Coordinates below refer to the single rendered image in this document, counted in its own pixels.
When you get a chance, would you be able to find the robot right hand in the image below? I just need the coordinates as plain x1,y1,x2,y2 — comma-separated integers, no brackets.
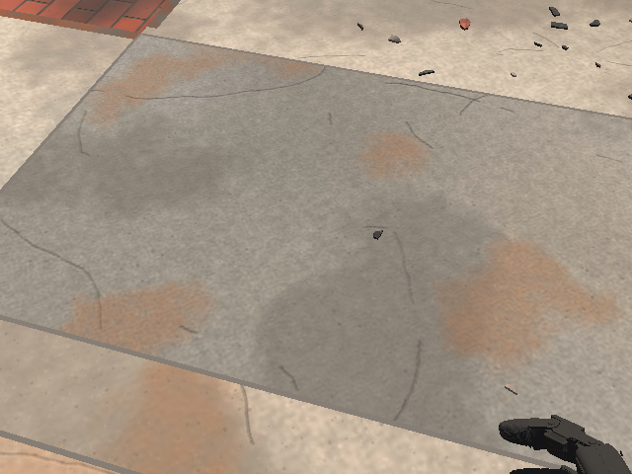
499,415,632,474

